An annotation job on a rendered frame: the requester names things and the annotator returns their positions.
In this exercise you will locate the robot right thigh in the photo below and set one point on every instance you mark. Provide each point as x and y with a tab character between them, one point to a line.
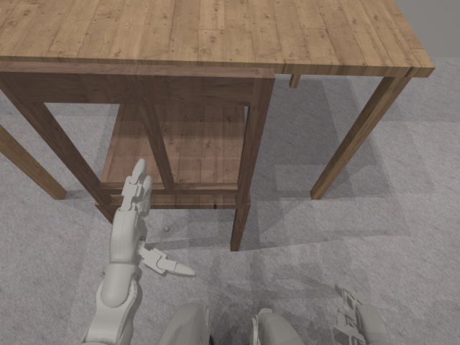
272	329

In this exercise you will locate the chair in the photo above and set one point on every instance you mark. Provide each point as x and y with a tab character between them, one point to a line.
187	122

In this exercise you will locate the left robot forearm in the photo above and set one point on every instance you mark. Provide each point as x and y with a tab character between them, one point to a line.
116	300

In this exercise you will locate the robot left hand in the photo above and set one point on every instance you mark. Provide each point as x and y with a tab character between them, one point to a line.
128	226

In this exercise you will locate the robot left thigh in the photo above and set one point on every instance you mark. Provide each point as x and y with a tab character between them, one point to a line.
190	325

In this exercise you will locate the table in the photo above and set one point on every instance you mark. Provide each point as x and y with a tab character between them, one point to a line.
298	37

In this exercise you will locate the robot right hand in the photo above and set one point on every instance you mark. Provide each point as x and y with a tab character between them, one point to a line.
363	328

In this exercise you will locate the robot thigh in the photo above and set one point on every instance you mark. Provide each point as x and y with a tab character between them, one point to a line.
272	329
190	325

